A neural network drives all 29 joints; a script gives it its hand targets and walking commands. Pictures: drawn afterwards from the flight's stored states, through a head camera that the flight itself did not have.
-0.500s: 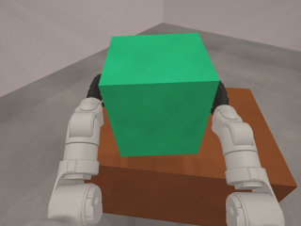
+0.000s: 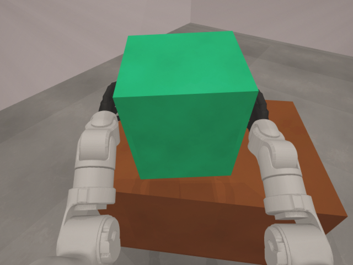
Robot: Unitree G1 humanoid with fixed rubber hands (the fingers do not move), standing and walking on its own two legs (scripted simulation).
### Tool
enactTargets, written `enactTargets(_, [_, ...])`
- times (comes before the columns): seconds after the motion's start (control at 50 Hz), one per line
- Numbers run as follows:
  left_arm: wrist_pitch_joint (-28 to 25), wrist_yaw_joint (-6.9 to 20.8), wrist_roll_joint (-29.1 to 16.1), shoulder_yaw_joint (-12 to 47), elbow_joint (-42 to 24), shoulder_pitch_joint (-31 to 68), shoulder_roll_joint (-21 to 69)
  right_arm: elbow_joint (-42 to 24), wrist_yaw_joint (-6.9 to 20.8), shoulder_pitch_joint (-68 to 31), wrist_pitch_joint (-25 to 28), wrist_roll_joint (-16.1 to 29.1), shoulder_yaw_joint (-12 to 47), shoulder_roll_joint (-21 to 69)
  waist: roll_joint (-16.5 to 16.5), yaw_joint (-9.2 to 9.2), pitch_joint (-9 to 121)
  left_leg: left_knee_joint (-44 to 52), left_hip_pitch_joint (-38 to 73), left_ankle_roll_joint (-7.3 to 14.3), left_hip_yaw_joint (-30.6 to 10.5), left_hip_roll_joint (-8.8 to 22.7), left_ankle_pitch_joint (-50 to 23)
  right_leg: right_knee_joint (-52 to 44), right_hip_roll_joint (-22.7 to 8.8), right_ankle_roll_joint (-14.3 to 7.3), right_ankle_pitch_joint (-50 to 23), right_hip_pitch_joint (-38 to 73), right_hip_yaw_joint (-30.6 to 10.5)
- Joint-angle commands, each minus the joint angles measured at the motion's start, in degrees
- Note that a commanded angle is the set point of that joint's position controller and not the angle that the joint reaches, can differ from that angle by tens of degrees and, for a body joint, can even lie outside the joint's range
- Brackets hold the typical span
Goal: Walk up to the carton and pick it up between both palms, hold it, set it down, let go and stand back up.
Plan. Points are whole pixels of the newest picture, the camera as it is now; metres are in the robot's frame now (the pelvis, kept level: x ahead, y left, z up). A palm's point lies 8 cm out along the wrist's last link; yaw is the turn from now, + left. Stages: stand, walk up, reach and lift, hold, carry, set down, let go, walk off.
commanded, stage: hold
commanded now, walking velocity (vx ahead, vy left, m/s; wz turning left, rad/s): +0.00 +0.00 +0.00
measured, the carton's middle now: (183, 110) +0.43 +0.01 +0.16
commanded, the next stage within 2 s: set down in 1.42 s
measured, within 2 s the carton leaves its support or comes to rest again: neither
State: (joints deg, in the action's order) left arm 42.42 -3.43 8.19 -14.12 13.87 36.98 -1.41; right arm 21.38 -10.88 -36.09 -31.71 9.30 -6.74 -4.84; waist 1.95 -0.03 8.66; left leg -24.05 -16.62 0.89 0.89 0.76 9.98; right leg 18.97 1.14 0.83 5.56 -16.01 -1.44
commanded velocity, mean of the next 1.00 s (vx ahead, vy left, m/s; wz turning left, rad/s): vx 0.00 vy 0.00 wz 0.00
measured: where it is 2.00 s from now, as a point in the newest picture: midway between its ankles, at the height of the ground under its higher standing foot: outside the picture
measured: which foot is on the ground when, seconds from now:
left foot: down 0.00-1.00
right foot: down 0.00-1.00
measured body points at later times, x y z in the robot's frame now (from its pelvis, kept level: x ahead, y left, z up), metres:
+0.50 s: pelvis +0.01 +0.00 +0.00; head -0.05 +0.00 +0.45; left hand +0.38 +0.17 +0.23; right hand +0.39 -0.16 +0.22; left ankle +0.02 +0.11 -0.74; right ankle +0.04 -0.13 -0.74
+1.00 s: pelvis +0.01 +0.00 +0.00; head -0.05 +0.00 +0.45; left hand +0.38 +0.17 +0.21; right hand +0.39 -0.16 +0.19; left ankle +0.02 +0.11 -0.74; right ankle +0.04 -0.13 -0.74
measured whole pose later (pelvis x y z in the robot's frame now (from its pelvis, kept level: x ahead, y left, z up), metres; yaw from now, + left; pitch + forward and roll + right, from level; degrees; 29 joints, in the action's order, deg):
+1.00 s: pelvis +0.01 +0.00 +0.00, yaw +0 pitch +0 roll -1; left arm 42.2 2.3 12.8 -16.5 13.9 37.6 -1.4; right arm 25.5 -10.3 -37.5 -28.8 8.9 -7.2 -4.3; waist 0.6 1.2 8.4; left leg -22.1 -11.6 0.6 0.9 0.7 10.2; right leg 17.9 1.1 0.6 6.2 -11.4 -1.5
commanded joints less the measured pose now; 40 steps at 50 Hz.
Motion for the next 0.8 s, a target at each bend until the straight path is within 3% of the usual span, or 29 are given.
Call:
enactTargets(0.0, [-7.6, 8.3, -15.9, 32.9, -21.4, 47.1, 34.6, -29.5, 9.7, -55.4, 5.9, 10.7, 27.1, 35.8, -1.5, 4.16, 40.0, 1.9, 18.9, -3.6, -3.8, -2.6, -21.9, -1.2, 4.3, -1.1, -12.8, 22.1, 2.0])
enactTargets(0.02, [-6.9, 8.6, -14.4, 31.1, -19.1, 45.3, 33.1, -26.2, 9.4, -53.6, 5.2, 9.7, 26.1, 35.4, -3.0, 4.26, 36.2, 2.6, 17.6, -3.2, -3.4, -2.5, -20.1, -1.4, 4.2, -1.0, -12.5, 22.3, 2.1])
enactTargets(0.06, [-4.2, 10.6, -8.4, 23.8, -11.2, 40.1, 29.5, -12.4, 9.6, -48.0, 2.7, 8.0, 23.0, 31.5, -2.4, 3.63, 21.7, 5.4, 14.0, -2.5, -2.6, -2.4, -13.6, -2.5, 3.4, -1.4, -7.1, 21.9, 1.7])
enactTargets(0.1, [-2.0, 13.6, -2.8, 15.2, -3.4, 36.0, 24.3, -5.4, 9.7, -46.6, 1.0, 5.2, 19.1, 30.0, -6.6, 3.43, 10.2, 9.1, 9.6, 0.2, -1.4, -2.5, -2.9, -4.3, 2.0, -1.1, -0.5, 22.0, 1.5])
enactTargets(0.12, [-1.2, 15.2, -0.2, 11.9, 0.2, 35.5, 23.3, -2.9, 9.9, -46.9, 0.7, 4.1, 17.2, 28.6, -6.2, 3.31, 6.2, 11.0, 8.2, 1.0, -1.0, -2.4, 2.6, -5.0, 1.5, -1.3, 3.7, 22.0, 1.3])
enactTargets(0.18, [-2.2, 17.2, -1.0, 14.9, -0.8, 40.8, 26.8, -1.1, 10.5, -51.1, 2.7, 2.5, 13.4, 28.6, -2.9, 5.48, 6.2, 13.5, 4.9, 0.2, -1.5, -1.1, 7.9, -3.9, 1.8, -1.5, 6.2, 22.8, 2.0])
enactTargets(0.2, [-3.3, 16.8, -3.7, 16.7, -3.1, 44.7, 28.6, -4.7, 10.9, -54.7, 4.0, 3.4, 15.0, 31.1, -3.6, 5.13, 9.8, 12.6, 5.1, 0.0, -0.9, -1.5, 5.5, -3.7, 1.9, -1.5, 5.4, 23.2, 2.1])
enactTargets(0.22, [-5.1, 15.8, -6.3, 20.9, -6.5, 49.2, 31.5, -8.8, 11.1, -58.2, 5.8, 4.6, 16.6, 33.1, -2.3, 5.02, 15.3, 12.6, 4.9, -0.6, -1.6, -1.2, 4.7, -2.9, 2.3, -1.3, 4.7, 23.9, 2.2])
enactTargets(0.26, [-8.5, 12.6, -13.2, 28.5, -16.9, 54.0, 35.9, -20.3, 11.1, -62.9, 8.6, 8.5, 22.6, 39.0, -1.8, 4.65, 31.1, 7.7, 10.3, -2.0, -2.0, -2.1, -9.5, -1.5, 3.3, -1.0, -6.0, 25.6, 1.9])
enactTargets(0.3, [-10.1, 9.4, -17.2, 34.5, -24.9, 54.8, 38.4, -28.2, 10.9, -62.9, 10.0, 11.5, 27.7, 40.2, 1.2, 4.63, 42.9, 2.8, 19.7, -4.4, -3.3, -2.0, -22.9, -0.6, 4.2, -1.1, -13.4, 24.0, 2.4])
enactTargets(0.32, [-10.3, 8.3, -18.3, 36.6, -26.0, 53.7, 39.3, -32.6, 10.6, -63.4, 10.7, 12.1, 29.0, 39.3, 1.0, 4.5, 45.9, 1.0, 22.7, -4.7, -4.0, -2.1, -27.3, -0.9, 4.8, -0.9, -14.8, 22.5, 2.9])
enactTargets(0.34, [-10.3, 7.9, -18.9, 36.9, -25.1, 53.0, 38.9, -33.3, 10.5, -62.1, 10.3, 11.8, 28.8, 38.3, 0.5, 4.77, 47.1, 0.6, 23.8, -4.7, -4.3, -2.2, -26.7, -1.4, 4.8, -1.0, -13.4, 21.1, 3.0])
enactTargets(0.36, [-10.2, 7.5, -18.6, 35.9, -24.5, 50.0, 37.7, -34.6, 10.1, -60.6, 10.0, 11.4, 29.1, 38.7, -2.1, 4.03, 47.6, -0.2, 23.4, -3.9, -4.1, -2.5, -29.0, -1.3, 4.9, -0.7, -16.0, 21.8, 2.7])
enactTargets(0.38, [-9.4, 7.8, -16.3, 33.5, -20.7, 48.3, 35.6, -29.8, 9.9, -57.1, 8.7, 10.2, 27.2, 36.4, -1.5, 4.63, 42.2, 0.7, 22.0, -3.7, -3.8, -2.7, -25.7, -1.9, 4.5, -0.9, -14.1, 21.1, 2.4])
enactTargets(0.4, [-8.5, 8.3, -14.5, 32.7, -21.4, 45.1, 34.6, -26.0, 9.8, -52.0, 7.8, 9.7, 27.4, 35.8, -0.3, 4.58, 39.3, 1.1, 21.8, -3.7, -3.5, -2.9, -24.9, -1.4, 4.1, -0.8, -15.2, 21.6, 2.1])
enactTargets(0.42, [-6.7, 9.3, -11.0, 27.0, -13.6, 44.4, 30.3, -18.3, 9.5, -51.2, 5.8, 7.9, 24.4, 33.0, -2.5, 4.35, 29.4, 3.5, 17.9, -2.6, -2.6, -2.8, -16.9, -3.1, 3.2, -0.9, -10.0, 21.6, 1.9])
enactTargets(0.44, [-5.1, 10.6, -8.1, 23.3, -8.6, 39.0, 29.5, -16.2, 9.4, -51.1, 5.1, 7.5, 23.8, 32.0, -4.4, 3.37, 23.6, 5.3, 15.1, -1.6, -2.1, -2.8, -14.1, -3.6, 3.2, -0.9, -8.0, 22.7, 2.1])
enactTargets(0.48, [-2.7, 13.6, -1.7, 14.7, -3.7, 34.9, 24.6, -5.3, 9.7, -45.6, 2.7, 5.3, 20.2, 30.4, -5.9, 2.64, 11.5, 8.7, 11.2, 0.0, -0.8, -2.7, -5.8, -4.4, 2.1, -0.8, -2.5, 23.2, 2.0])
enactTargets(0.54, [-1.1, 17.3, 2.3, 10.1, 0.1, 36.2, 23.1, 1.0, 10.2, -47.6, 2.1, 3.0, 14.5, 27.5, -4.8, 3.82, 4.2, 12.2, 9.4, 1.2, 0.0, -2.1, 3.3, -5.5, 1.1, -0.9, 5.5, 21.4, 2.2])
enactTargets(0.58, [-2.1, 18.1, 0.2, 13.6, -2.0, 38.7, 26.2, -2.4, 10.3, -51.1, 4.0, 3.3, 14.2, 29.0, -3.4, 4.79, 6.9, 12.3, 8.5, 0.5, -0.3, -1.9, 2.1, -4.9, 1.3, -0.9, 3.3, 23.2, 2.2])
enactTargets(0.6, [-3.5, 17.4, -2.8, 17.5, -4.6, 42.0, 28.6, -7.7, 10.4, -55.0, 5.7, 3.8, 16.4, 31.7, -4.1, 4.58, 11.4, 11.9, 8.0, 0.0, -0.5, -1.8, 1.6, -4.4, 2.0, -1.0, 3.1, 23.2, 2.3])
enactTargets(0.62, [-5.0, 16.2, -6.0, 21.2, -7.3, 45.8, 31.5, -10.9, 10.6, -57.7, 7.1, 5.4, 17.3, 33.1, -2.3, 5.14, 15.8, 11.1, 8.5, -0.8, -1.1, -1.9, 0.0, -3.9, 2.2, -1.2, 1.8, 23.2, 2.2])
enactTargets(0.64, [-7.0, 14.6, -9.7, 26.1, -13.0, 51.2, 34.7, -16.4, 10.8, -61.4, 9.0, 7.1, 19.7, 35.8, -1.4, 5.16, 23.6, 9.7, 9.9, -1.8, -1.3, -1.9, -4.8, -2.9, 2.7, -0.9, -1.6, 24.2, 2.5])
enactTargets(0.66, [-8.3, 12.8, -13.4, 31.0, -18.2, 51.7, 37.4, -22.8, 10.9, -62.1, 10.6, 9.1, 23.4, 37.6, -0.3, 5.15, 32.3, 6.4, 14.8, -2.9, -2.1, -2.0, -14.2, -1.9, 3.8, -1.2, -7.8, 24.4, 2.8])
enactTargets(0.7, [-10.2, 9.6, -18.1, 36.7, -25.7, 53.4, 39.4, -33.1, 10.6, -64.6, 11.9, 11.6, 27.9, 39.5, 0.5, 5.15, 44.4, 1.9, 22.6, -4.7, -3.6, -1.8, -25.7, -1.7, 4.6, -0.9, -12.2, 22.3, 3.3])
enactTargets(0.72, [-10.5, 8.4, -18.7, 37.8, -27.5, 53.6, 39.0, -33.4, 10.5, -62.0, 11.7, 12.2, 28.9, 38.3, 1.4, 5.14, 46.6, 0.7, 24.3, -5.4, -4.0, -1.8, -28.4, -1.6, 5.0, -1.2, -13.5, 21.3, 3.6])
enactTargets(0.74, [-10.5, 7.6, -18.2, 36.9, -24.7, 51.6, 38.0, -33.3, 10.4, -60.3, 11.3, 11.1, 27.9, 37.1, 0.4, 5.0, 45.4, 0.3, 24.6, -4.8, -4.3, -2.1, -27.6, -2.1, 4.9, -1.2, -13.0, 19.6, 3.2])
enactTargets(0.76, [-9.9, 7.6, -17.7, 36.8, -26.6, 49.0, 37.6, -29.3, 10.0, -53.5, 10.1, 10.7, 27.9, 36.4, 1.8, 6.02, 44.5, -0.5, 25.5, -5.2, -4.3, -2.3, -30.2, -1.5, 4.5, -1.3, -15.9, 20.5, 2.6])
enactTargets(0.78, [-8.2, 8.2, -14.8, 33.3, -20.4, 44.7, 34.8, -26.4, 9.6, -52.8, 8.8, 9.7, 25.9, 33.0, -0.9, 5.17, 38.1, 0.7, 24.3, -4.5, -4.0, -2.2, -26.8, -2.5, 4.5, -1.3, -13.3, 19.9, 2.8])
